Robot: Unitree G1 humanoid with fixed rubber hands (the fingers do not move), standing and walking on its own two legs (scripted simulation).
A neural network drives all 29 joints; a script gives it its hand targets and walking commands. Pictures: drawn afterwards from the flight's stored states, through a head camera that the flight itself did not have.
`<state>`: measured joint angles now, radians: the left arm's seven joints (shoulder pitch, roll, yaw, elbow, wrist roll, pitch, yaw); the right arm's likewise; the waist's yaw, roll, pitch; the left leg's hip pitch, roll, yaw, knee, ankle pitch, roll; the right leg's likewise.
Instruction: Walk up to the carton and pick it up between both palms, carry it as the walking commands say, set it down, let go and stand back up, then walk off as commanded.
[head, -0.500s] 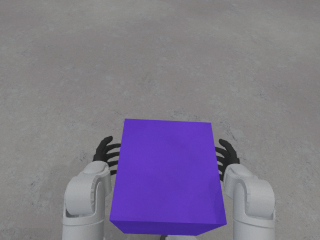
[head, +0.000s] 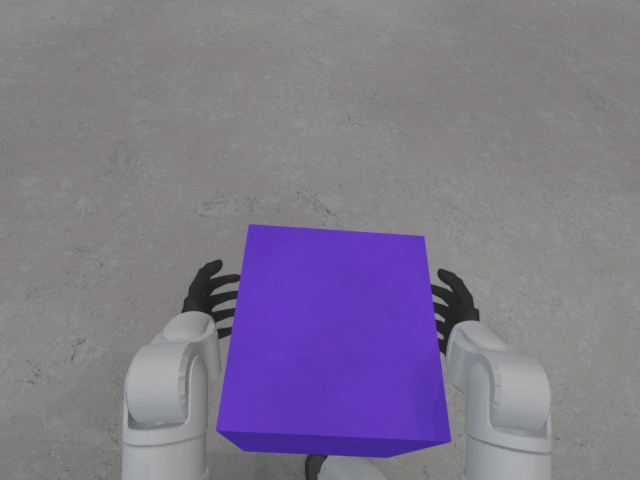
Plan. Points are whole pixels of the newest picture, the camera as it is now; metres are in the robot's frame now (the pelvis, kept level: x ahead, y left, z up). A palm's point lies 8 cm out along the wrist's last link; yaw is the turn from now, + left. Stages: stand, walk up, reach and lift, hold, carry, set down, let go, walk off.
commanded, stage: carry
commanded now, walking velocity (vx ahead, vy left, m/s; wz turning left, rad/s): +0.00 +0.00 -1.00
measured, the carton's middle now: (325, 353) +0.28 -0.01 -0.02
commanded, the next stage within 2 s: none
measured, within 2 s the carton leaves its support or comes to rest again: neither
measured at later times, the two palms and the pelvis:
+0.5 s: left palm (392, 332) +0.28 -0.08 +0.06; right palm out of the picture +0.13 -0.33 +0.06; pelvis -0.04 -0.06 +0.00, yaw -27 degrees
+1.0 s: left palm (598, 397) +0.21 -0.27 +0.07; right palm out of the picture -0.03 -0.43 +0.07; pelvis -0.07 -0.12 +0.01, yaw -51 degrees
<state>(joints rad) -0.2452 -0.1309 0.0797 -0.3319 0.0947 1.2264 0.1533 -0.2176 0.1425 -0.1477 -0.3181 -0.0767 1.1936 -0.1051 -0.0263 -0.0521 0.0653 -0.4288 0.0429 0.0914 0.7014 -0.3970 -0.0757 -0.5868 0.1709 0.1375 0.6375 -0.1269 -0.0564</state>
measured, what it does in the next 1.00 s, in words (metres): steps to the right, turning right: right foot, then left foot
